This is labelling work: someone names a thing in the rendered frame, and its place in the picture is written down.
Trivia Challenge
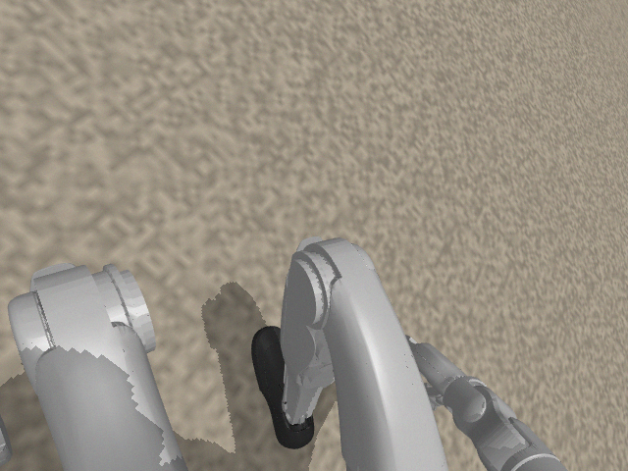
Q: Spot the right robot foot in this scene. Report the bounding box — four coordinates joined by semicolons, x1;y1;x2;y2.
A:
251;326;314;449

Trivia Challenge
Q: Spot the right robot hand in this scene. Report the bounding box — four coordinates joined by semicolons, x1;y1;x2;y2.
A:
405;335;467;411

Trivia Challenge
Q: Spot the right robot arm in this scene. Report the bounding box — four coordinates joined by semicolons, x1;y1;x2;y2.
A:
443;376;568;471

